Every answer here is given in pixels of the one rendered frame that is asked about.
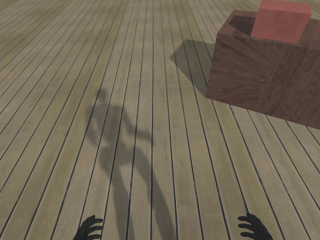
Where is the pedestal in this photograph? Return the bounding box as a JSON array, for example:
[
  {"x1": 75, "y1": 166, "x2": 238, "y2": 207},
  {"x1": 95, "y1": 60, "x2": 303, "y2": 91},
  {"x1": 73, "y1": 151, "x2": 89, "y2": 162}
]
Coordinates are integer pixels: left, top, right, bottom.
[{"x1": 205, "y1": 9, "x2": 320, "y2": 130}]

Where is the carton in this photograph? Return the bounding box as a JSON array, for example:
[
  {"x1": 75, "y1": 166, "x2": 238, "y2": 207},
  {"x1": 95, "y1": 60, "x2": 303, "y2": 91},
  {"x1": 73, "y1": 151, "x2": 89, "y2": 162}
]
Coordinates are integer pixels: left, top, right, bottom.
[{"x1": 250, "y1": 0, "x2": 312, "y2": 44}]

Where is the right robot hand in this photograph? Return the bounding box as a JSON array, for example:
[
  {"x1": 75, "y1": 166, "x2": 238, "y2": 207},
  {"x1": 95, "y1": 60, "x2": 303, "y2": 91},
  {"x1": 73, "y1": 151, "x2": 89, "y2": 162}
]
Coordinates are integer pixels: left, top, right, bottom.
[{"x1": 238, "y1": 212, "x2": 273, "y2": 240}]

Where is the left robot hand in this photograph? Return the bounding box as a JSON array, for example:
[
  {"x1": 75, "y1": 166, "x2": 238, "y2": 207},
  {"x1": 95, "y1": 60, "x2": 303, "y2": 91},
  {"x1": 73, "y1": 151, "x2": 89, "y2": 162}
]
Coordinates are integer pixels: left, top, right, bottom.
[{"x1": 73, "y1": 215, "x2": 103, "y2": 240}]

